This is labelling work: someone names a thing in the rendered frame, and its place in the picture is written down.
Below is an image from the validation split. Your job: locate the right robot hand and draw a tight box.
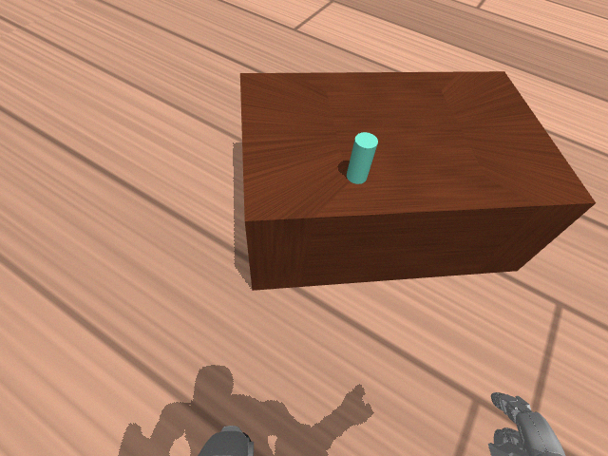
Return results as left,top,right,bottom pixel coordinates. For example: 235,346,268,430
488,392,565,456

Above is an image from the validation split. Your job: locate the can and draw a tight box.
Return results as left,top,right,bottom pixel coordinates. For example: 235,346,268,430
347,132,378,184

